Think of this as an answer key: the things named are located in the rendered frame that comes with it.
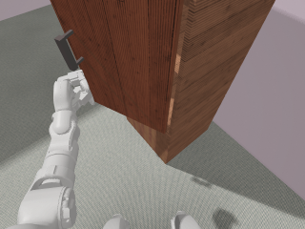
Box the left robot thigh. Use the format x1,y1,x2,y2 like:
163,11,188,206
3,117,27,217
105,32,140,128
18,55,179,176
103,218,130,229

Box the robot thigh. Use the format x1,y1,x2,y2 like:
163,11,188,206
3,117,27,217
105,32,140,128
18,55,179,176
171,214,201,229
103,218,130,229

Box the cupboard door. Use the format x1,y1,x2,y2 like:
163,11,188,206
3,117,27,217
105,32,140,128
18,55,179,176
50,0,184,134

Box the left robot upper arm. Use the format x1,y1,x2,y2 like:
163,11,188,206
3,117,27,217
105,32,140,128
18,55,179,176
6,186,77,229

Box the left robot forearm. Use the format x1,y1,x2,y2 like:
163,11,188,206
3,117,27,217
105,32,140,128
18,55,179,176
17,110,81,224

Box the handle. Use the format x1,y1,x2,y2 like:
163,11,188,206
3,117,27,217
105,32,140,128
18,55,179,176
54,30,84,72

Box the robot left hand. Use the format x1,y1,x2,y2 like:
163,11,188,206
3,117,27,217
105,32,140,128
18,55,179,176
53,70,95,114

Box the right robot thigh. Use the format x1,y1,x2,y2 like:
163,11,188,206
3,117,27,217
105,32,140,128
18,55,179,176
171,214,201,229

